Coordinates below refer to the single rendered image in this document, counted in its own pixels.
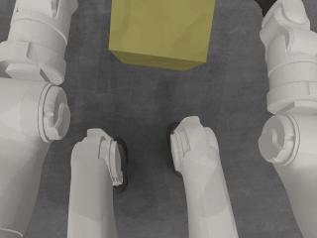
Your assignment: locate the carton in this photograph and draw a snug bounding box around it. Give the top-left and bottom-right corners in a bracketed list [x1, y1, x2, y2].
[108, 0, 216, 71]

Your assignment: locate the robot right hand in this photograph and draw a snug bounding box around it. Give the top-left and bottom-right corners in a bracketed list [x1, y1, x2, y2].
[254, 0, 277, 17]

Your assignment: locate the robot left forearm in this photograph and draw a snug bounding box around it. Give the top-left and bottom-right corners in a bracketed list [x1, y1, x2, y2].
[0, 0, 78, 85]

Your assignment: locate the right robot upper arm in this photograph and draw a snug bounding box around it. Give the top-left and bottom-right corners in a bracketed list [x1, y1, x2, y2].
[258, 112, 317, 238]

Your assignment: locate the left robot shin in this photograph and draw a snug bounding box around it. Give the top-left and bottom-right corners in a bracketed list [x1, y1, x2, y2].
[70, 128, 123, 186]

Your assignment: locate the robot right forearm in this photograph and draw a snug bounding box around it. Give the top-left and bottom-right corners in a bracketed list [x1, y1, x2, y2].
[260, 0, 317, 116]

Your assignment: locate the robot left thigh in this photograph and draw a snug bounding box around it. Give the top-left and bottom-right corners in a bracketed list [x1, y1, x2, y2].
[66, 136, 121, 238]

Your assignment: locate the left robot upper arm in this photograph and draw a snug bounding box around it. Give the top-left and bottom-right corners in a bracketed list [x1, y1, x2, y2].
[0, 77, 71, 238]

